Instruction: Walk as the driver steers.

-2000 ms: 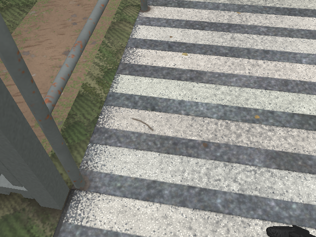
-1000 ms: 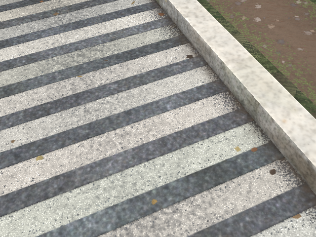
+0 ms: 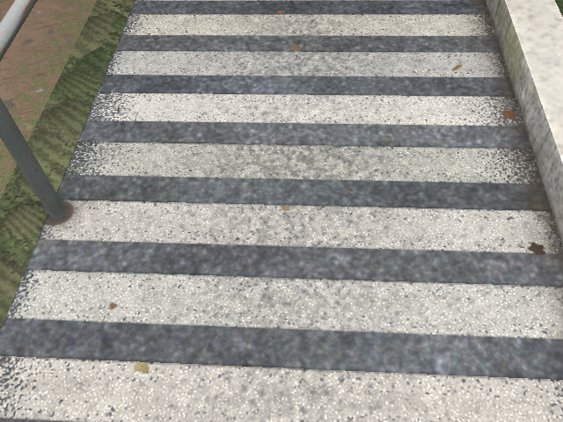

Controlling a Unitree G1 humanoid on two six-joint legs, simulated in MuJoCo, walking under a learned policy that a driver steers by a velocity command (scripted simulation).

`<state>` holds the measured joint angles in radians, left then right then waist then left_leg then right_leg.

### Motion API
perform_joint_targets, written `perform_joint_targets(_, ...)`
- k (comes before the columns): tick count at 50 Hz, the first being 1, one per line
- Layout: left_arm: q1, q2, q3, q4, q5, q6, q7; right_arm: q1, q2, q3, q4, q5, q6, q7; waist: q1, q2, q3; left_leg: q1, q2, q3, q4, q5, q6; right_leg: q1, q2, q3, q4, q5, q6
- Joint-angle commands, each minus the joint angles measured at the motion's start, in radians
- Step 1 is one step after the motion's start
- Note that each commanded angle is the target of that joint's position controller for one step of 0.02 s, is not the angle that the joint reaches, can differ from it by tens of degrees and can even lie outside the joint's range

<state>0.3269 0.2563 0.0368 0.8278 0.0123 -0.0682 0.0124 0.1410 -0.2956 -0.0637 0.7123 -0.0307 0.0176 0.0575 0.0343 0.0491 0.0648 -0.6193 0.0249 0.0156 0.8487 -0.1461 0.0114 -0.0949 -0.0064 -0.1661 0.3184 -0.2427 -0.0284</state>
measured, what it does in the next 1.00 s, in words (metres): walks ahead: left foot, then right foot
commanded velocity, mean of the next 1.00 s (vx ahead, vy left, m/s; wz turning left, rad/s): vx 0.05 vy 0.00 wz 0.28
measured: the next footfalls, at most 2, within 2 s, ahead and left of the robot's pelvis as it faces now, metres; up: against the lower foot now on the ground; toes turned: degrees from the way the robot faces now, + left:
left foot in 0.14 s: +0.16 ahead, +0.11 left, +0.00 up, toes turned +8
right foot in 0.62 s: +0.16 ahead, -0.09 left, +0.00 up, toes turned +15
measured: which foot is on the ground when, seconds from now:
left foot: up 0.00-0.12, down 0.14-1.00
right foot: down 0.00-0.12, up 0.14-0.60, down 0.62-1.00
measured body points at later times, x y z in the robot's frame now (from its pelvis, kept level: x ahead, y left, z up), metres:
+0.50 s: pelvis +0.09 +0.02 -0.01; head +0.12 +0.03 +0.44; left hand +0.14 +0.30 -0.14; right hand +0.26 -0.22 -0.12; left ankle +0.15 +0.09 -0.75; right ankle +0.14 -0.12 -0.71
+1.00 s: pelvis +0.12 -0.01 +0.00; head +0.13 -0.01 +0.45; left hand +0.15 +0.26 -0.13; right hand +0.25 -0.24 -0.14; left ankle +0.12 +0.10 -0.75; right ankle +0.12 -0.10 -0.75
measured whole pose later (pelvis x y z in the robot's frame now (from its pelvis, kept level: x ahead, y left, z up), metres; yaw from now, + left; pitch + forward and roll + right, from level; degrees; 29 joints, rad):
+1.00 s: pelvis +0.12 -0.01 +0.00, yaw +15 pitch -2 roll +0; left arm 0.21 0.22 0.01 0.91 0.01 0.00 0.03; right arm 0.22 -0.23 -0.03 0.97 -0.01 0.01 -0.02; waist -0.01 0.00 0.03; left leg -0.20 -0.06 -0.09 0.39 -0.16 0.02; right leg -0.12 0.04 0.00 0.40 -0.25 -0.04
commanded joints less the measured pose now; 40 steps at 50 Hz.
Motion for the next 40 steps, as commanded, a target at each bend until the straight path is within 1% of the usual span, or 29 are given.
perform_joint_targets(1, -0.051, 0.142, 0.034, -0.066, -0.004, -0.006, 0.004, 0.002, -0.013, 0.008, -0.068, -0.003, -0.007, 0.011, -0.029, -0.177, -0.073, 0.159, -0.017, 0.052, -0.147, 0.066, 0.018, -0.022, -0.219, 0.018, 0.004, 0.700, -0.094)
perform_joint_targets(4, -0.034, 0.171, 0.049, -0.060, -0.009, 0.013, 0.012, 0.018, -0.046, -0.004, -0.081, -0.014, -0.011, 0.005, -0.031, -0.174, -0.095, 0.217, -0.046, 0.071, -0.234, -0.035, 0.062, 0.039, -0.247, 0.016, 0.146, 0.762, -0.078)
perform_joint_targets(5, -0.035, 0.176, 0.051, -0.060, -0.012, 0.022, 0.016, 0.071, -0.057, -0.011, -0.069, -0.020, -0.019, 0.000, -0.053, -0.154, -0.125, 0.279, -0.069, 0.073, -0.289, -0.039, 0.083, 0.041, -0.239, 0.006, 0.265, 0.755, -0.068)
perform_joint_targets(6, -0.028, 0.172, 0.050, -0.060, -0.014, 0.030, 0.015, 0.163, -0.071, -0.020, -0.039, -0.032, -0.033, -0.013, -0.097, -0.084, -0.182, 0.404, -0.090, 0.062, -0.393, 0.075, 0.108, 0.005, -0.199, -0.022, 0.451, 0.651, -0.035)
perform_joint_targets(7, 0.035, 0.141, 0.041, -0.084, -0.003, 0.034, 0.011, 0.227, -0.170, -0.044, -0.042, -0.034, -0.044, -0.031, -0.108, 0.082, -0.266, 0.617, 0.123, -0.188, -0.387, 0.458, 0.165, -0.197, -0.140, -0.038, 0.729, 0.220, 0.016)
perform_joint_targets(8, 0.103, 0.077, 0.025, -0.131, -0.001, 0.053, 0.006, 0.215, -0.286, -0.073, -0.070, 0.003, -0.031, -0.038, -0.053, 0.219, -0.373, 0.794, 0.393, -0.587, -0.376, 0.882, 0.376, -0.470, 0.051, 0.038, 1.010, -0.474, 0.062)
perform_joint_targets(9, 0.043, 0.118, 0.030, -0.114, 0.027, 0.073, 0.010, 0.243, -0.236, -0.074, -0.073, 0.050, -0.014, -0.045, -0.114, 0.047, -0.411, 0.758, 0.354, -0.552, -0.419, 0.694, 0.395, -0.493, -0.001, 0.190, 1.044, -0.419, 0.065)
perform_joint_targets(10, -0.022, 0.114, 0.029, -0.129, 0.014, 0.078, 0.009, 0.177, -0.188, -0.058, -0.071, 0.044, -0.003, -0.053, -0.091, 0.030, -0.271, 0.638, 0.307, -0.466, -0.456, 0.530, 0.369, -0.525, -0.025, 0.198, 1.025, -0.335, 0.064)
perform_joint_targets(11, -0.065, 0.112, 0.028, -0.130, 0.013, 0.077, 0.012, 0.118, -0.132, -0.040, -0.069, 0.034, 0.007, -0.058, -0.064, -0.003, -0.156, 0.518, 0.234, -0.395, -0.501, 0.415, 0.312, -0.523, -0.051, 0.202, 0.940, -0.259, 0.063)
perform_joint_targets(12, -0.071, 0.118, 0.031, -0.132, 0.021, 0.082, 0.014, 0.078, -0.106, -0.032, -0.072, 0.034, 0.010, -0.063, -0.036, 0.018, -0.110, 0.444, 0.175, -0.354, -0.521, 0.358, 0.266, -0.492, -0.062, 0.205, 0.871, -0.210, 0.065)
perform_joint_targets(13, -0.030, 0.118, 0.031, -0.115, 0.028, 0.094, 0.012, 0.053, -0.086, -0.025, -0.077, 0.029, 0.010, -0.064, -0.015, 0.033, -0.121, 0.397, 0.144, -0.309, -0.531, 0.358, 0.246, -0.433, -0.055, 0.193, 0.850, -0.179, 0.066)
perform_joint_targets(14, -0.004, 0.111, 0.031, -0.102, 0.028, 0.104, 0.010, 0.054, -0.086, -0.024, -0.076, 0.022, 0.004, -0.060, -0.009, 0.025, -0.147, 0.377, 0.135, -0.290, -0.529, 0.387, 0.240, -0.393, -0.039, 0.183, 0.843, -0.165, 0.065)
perform_joint_targets(16, 0.004, 0.091, 0.027, -0.096, 0.018, 0.112, 0.007, 0.065, -0.101, -0.028, -0.065, 0.015, -0.007, -0.055, -0.007, 0.013, -0.174, 0.365, 0.128, -0.277, -0.535, 0.378, 0.236, -0.366, -0.029, 0.181, 0.798, -0.153, 0.064)
perform_joint_targets(21, -0.074, 0.079, 0.024, -0.105, 0.013, 0.125, 0.008, 0.088, -0.094, -0.024, -0.044, 0.006, 0.001, -0.056, -0.048, 0.065, -0.141, 0.359, 0.118, -0.326, -0.601, -0.018, 0.216, -0.358, -0.028, 0.190, 0.618, -0.127, 0.056)
perform_joint_targets(23, -0.092, 0.075, 0.022, -0.105, 0.009, 0.124, 0.007, 0.090, -0.096, -0.023, -0.034, 0.001, 0.006, -0.054, -0.057, 0.073, -0.122, 0.347, 0.116, -0.343, -0.610, -0.113, 0.210, -0.321, -0.013, 0.184, 0.542, -0.141, 0.048)
perform_joint_targets(26, -0.085, 0.070, 0.019, -0.097, 0.000, 0.115, 0.013, 0.092, -0.092, -0.020, -0.018, -0.003, 0.011, -0.053, -0.063, 0.072, -0.103, 0.338, 0.126, -0.372, -0.593, -0.118, 0.208, -0.248, 0.014, 0.169, 0.424, -0.177, 0.028)
perform_joint_targets(27, -0.073, 0.066, 0.017, -0.092, -0.003, 0.111, 0.016, 0.093, -0.090, -0.018, -0.011, -0.002, 0.013, -0.055, -0.060, 0.068, -0.099, 0.340, 0.130, -0.384, -0.582, -0.100, 0.205, -0.218, 0.022, 0.165, 0.369, -0.176, 0.018)
perform_joint_targets(29, -0.008, 0.046, 0.011, -0.067, -0.003, 0.098, 0.024, 0.082, -0.081, -0.011, 0.003, 0.011, 0.016, -0.063, -0.021, 0.046, -0.092, 0.302, 0.114, -0.384, -0.539, -0.072, 0.168, -0.088, 0.034, 0.151, 0.138, -0.071, -0.010)
perform_joint_targets(30, -0.001, 0.056, 0.010, -0.063, 0.003, 0.086, 0.028, 0.099, -0.062, -0.004, 0.012, 0.018, 0.013, -0.069, -0.020, 0.010, -0.086, 0.259, 0.090, -0.376, -0.516, -0.097, 0.121, -0.018, -0.001, 0.202, 0.023, -0.008, -0.027)
perform_joint_targets(31, -0.012, 0.105, 0.013, -0.075, 0.023, 0.074, 0.034, 0.126, -0.008, 0.013, 0.011, 0.021, 0.005, -0.070, -0.043, -0.119, -0.100, 0.222, 0.030, -0.309, -0.417, -0.170, 0.067, 0.015, -0.168, 0.383, -0.081, -0.056, -0.060)
perform_joint_targets(32, -0.105, 0.156, 0.018, -0.091, 0.019, 0.068, 0.027, 0.108, -0.003, 0.013, 0.004, 0.032, 0.000, -0.070, -0.082, -0.220, -0.038, 0.223, -0.115, -0.147, -0.379, -0.193, 0.035, -0.126, -0.298, 0.536, -0.127, 0.026, -0.131)
perform_joint_targets(33, -0.153, 0.103, 0.007, -0.091, 0.014, 0.061, 0.020, 0.097, -0.030, 0.008, 0.027, 0.011, 0.001, -0.068, -0.079, -0.195, -0.032, 0.362, -0.081, -0.123, -0.313, -0.208, 0.027, -0.228, -0.296, 0.490, -0.107, 0.072, -0.154)
perform_joint_targets(34, -0.174, 0.075, -0.005, -0.088, 0.007, 0.054, 0.017, 0.099, -0.021, 0.009, 0.040, 0.012, 0.001, -0.062, -0.090, -0.185, -0.045, 0.415, -0.078, -0.123, -0.340, -0.138, 0.030, -0.231, -0.236, 0.427, -0.088, 0.079, -0.127)
perform_joint_targets(35, -0.170, 0.084, -0.003, -0.075, 0.006, 0.052, 0.018, 0.092, -0.016, 0.011, 0.051, 0.013, 0.000, -0.060, -0.088, -0.187, -0.040, 0.430, -0.076, -0.122, -0.377, -0.064, 0.027, -0.210, -0.186, 0.372, -0.065, 0.082, -0.093)
perform_joint_targets(36, -0.155, 0.095, -0.001, -0.065, 0.002, 0.050, 0.021, 0.084, -0.022, 0.011, 0.056, 0.008, -0.002, -0.059, -0.082, -0.201, -0.044, 0.437, -0.065, -0.128, -0.416, 0.000, 0.026, -0.175, -0.156, 0.344, -0.044, 0.113, -0.068)
perform_joint_targets(37, -0.139, 0.100, 0.001, -0.058, 0.000, 0.049, 0.022, 0.081, -0.029, 0.013, 0.062, 0.005, -0.006, -0.060, -0.073, -0.190, -0.059, 0.448, -0.043, -0.147, -0.445, 0.056, 0.021, -0.139, -0.138, 0.327, -0.017, 0.162, -0.055)
perform_joint_targets(38, -0.105, 0.096, 0.001, -0.052, -0.002, 0.048, 0.020, 0.072, -0.040, 0.014, 0.071, 0.006, -0.013, -0.066, -0.049, -0.160, -0.077, 0.471, -0.016, -0.171, -0.460, 0.104, 0.015, -0.123, -0.126, 0.327, -0.002, 0.181, -0.046)
perform_joint_targets(39, -0.070, 0.091, 0.001, -0.041, -0.008, 0.050, 0.016, 0.086, -0.045, 0.012, 0.093, 0.017, -0.014, -0.069, -0.034, -0.121, -0.085, 0.466, -0.009, -0.180, -0.451, 0.103, 0.017, -0.113, -0.107, 0.320, -0.017, 0.137, -0.040)
perform_joint_targets(40, -0.082, 0.094, 0.002, -0.030, -0.006, 0.054, 0.018, 0.102, -0.032, 0.014, 0.111, 0.022, -0.015, -0.069, -0.047, -0.112, -0.071, 0.440, -0.010, -0.181, -0.458, 0.087, 0.018, -0.089, -0.103, 0.309, -0.014, 0.108, -0.041)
